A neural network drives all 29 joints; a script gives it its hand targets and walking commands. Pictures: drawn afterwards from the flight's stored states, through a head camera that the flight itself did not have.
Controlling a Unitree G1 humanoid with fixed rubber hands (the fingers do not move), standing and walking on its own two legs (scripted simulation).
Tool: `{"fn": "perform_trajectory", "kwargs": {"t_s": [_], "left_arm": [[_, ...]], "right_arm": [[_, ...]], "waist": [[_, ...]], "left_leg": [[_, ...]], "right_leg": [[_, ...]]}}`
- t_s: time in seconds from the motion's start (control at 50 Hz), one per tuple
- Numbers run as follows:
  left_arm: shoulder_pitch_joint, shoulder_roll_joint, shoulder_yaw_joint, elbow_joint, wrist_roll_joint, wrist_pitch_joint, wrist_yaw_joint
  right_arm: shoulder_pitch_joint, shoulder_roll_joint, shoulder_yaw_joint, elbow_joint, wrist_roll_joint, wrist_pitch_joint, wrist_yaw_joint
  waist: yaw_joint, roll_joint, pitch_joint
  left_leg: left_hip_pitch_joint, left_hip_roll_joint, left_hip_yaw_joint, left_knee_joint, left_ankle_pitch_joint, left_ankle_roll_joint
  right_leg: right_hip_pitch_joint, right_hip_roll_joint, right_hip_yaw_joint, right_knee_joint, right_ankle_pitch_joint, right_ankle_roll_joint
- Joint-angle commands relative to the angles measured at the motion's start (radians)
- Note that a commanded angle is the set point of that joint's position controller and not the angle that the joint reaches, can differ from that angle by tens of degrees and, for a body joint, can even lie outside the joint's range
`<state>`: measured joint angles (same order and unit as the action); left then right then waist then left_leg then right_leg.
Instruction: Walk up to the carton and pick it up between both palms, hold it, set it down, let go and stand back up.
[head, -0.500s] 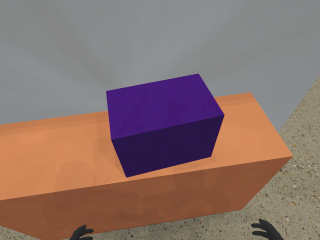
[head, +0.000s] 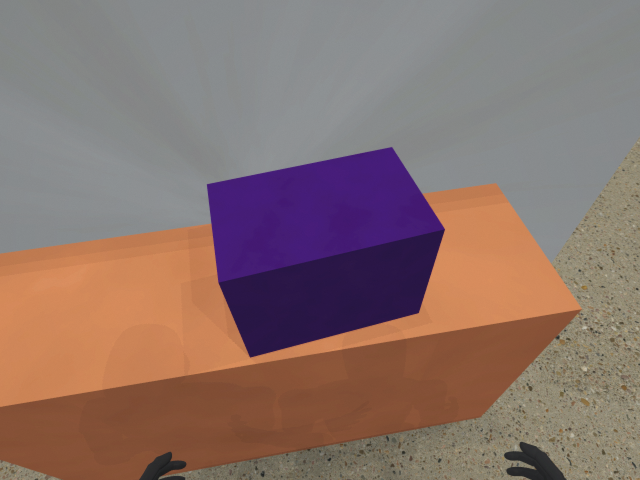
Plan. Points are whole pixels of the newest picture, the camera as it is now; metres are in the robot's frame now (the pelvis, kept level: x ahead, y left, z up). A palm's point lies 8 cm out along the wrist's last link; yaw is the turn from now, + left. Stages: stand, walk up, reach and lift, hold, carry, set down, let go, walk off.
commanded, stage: stand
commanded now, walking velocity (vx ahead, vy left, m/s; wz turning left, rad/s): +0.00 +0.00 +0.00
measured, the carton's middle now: (320, 253) +0.45 +0.02 -0.02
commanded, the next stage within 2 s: none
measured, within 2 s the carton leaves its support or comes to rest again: neither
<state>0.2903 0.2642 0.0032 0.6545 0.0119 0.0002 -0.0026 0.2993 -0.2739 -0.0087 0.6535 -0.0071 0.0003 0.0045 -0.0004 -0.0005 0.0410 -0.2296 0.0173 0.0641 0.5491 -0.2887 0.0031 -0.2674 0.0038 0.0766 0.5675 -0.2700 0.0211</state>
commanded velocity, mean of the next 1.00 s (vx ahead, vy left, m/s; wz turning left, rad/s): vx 0.00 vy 0.00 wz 0.00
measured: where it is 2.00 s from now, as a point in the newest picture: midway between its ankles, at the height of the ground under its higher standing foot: outside the picture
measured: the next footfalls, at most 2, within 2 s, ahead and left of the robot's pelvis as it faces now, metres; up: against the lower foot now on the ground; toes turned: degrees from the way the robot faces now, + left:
none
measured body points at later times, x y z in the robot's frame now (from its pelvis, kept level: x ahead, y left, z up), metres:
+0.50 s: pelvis +0.00 +0.00 +0.00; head +0.01 +0.00 +0.45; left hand +0.12 +0.26 -0.10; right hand +0.10 -0.26 -0.11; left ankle +0.00 +0.12 -0.73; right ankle +0.02 -0.13 -0.73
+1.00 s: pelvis +0.00 +0.00 +0.00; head +0.01 +0.00 +0.45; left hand +0.12 +0.26 -0.10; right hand +0.09 -0.26 -0.11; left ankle +0.00 +0.12 -0.73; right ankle +0.02 -0.13 -0.73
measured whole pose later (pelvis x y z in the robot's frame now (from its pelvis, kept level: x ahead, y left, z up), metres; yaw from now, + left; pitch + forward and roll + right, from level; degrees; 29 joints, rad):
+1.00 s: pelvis +0.00 +0.00 +0.00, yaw -2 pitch -2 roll +1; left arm 0.29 0.26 0.00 0.67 0.01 0.00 0.00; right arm 0.31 -0.28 -0.01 0.66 -0.01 0.01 0.00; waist 0.00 0.00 0.04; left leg -0.21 0.03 0.10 0.54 -0.30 0.00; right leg -0.27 0.01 0.12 0.57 -0.26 0.03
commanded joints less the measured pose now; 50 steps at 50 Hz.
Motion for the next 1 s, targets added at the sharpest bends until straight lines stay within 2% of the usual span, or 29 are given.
{"fn": "perform_trajectory", "kwargs": {"t_s": [0.0,0.98], "left_arm": [[0.003,0.129,0.037,-0.074,0.000,-0.017,0.005],[-0.002,0.131,0.038,-0.062,0.001,-0.014,0.008]], "right_arm": [[0.009,-0.129,-0.037,-0.077,0.001,-0.016,-0.005],[0.031,-0.138,-0.039,-0.067,0.002,-0.010,-0.007]], "waist": [[0.000,-0.006,-0.021],[-0.003,-0.011,-0.017]], "left_leg": [[-0.003,0.091,-0.096,-0.117,0.042,0.032],[0.016,0.102,-0.064,-0.129,0.018,0.036]], "right_leg": [[-0.013,-0.066,0.071,-0.090,0.117,-0.042],[-0.028,-0.051,0.103,-0.086,0.136,-0.039]]}}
